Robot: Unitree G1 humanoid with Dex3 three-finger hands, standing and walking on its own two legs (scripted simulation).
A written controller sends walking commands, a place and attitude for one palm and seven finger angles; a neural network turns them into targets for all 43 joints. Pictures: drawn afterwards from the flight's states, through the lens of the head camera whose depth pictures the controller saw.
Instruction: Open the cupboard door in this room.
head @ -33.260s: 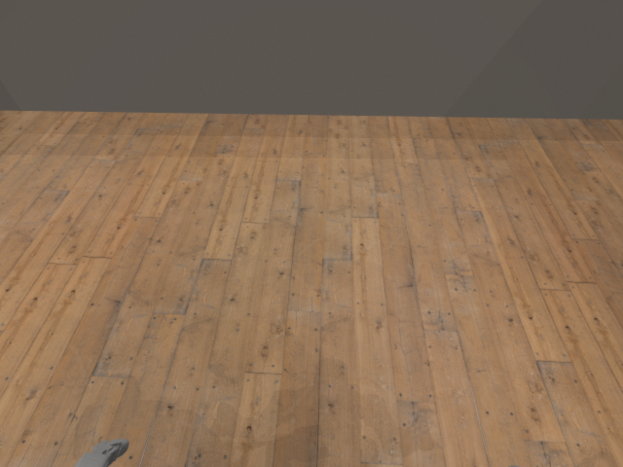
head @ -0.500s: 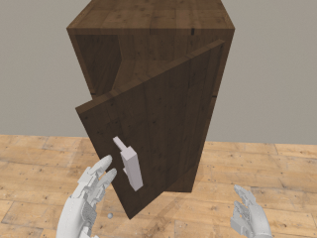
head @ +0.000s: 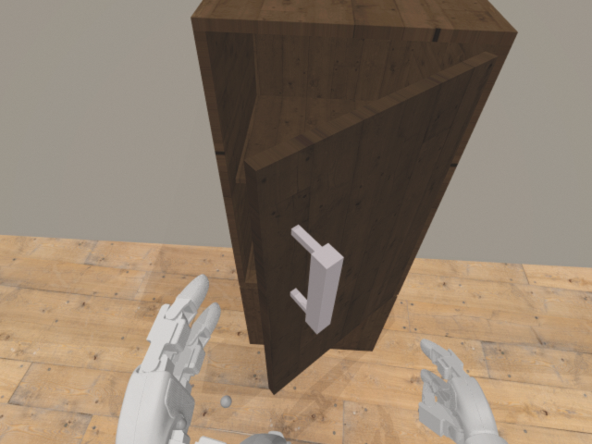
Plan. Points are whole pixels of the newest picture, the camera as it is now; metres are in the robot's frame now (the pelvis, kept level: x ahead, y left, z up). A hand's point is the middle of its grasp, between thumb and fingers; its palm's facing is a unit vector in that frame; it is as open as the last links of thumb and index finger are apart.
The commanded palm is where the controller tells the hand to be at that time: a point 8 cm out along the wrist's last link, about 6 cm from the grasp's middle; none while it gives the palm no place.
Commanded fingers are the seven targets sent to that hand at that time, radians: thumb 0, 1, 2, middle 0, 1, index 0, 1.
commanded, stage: draw the hand back to the body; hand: left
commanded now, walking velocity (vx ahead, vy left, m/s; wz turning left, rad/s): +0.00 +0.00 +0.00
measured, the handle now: (310, 281) +0.29 +0.02 +0.12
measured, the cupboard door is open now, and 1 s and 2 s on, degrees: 42 42 42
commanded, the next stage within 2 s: step back with the hand held close in 1.66 s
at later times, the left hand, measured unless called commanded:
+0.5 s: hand (192, 388) +0.15 +0.11 +0.15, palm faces +0.07 -0.99 -0.08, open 16.2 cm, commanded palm +0.11 +0.17 +0.17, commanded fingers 0.00 -0.43 0.33 -0.15 -0.30 -0.15 -0.30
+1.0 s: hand (142, 319) +0.19 +0.15 +0.20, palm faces +0.35 -0.84 -0.41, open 12.5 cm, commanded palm +0.14 +0.20 +0.22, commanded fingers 0.00 0.44 0.70 -0.18 -0.30 -0.18 -0.30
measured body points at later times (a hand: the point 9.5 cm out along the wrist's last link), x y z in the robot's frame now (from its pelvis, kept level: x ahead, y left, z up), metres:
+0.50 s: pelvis +0.01 -0.03 +0.02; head -0.01 -0.03 +0.47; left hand +0.14 +0.16 +0.16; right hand +0.19 -0.24 -0.03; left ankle +0.03 +0.03 -0.67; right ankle +0.01 -0.15 -0.67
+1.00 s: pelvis +0.03 -0.07 +0.06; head +0.01 -0.10 +0.51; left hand +0.16 +0.20 +0.22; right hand +0.23 -0.28 -0.02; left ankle +0.03 +0.03 -0.67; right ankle +0.01 -0.15 -0.67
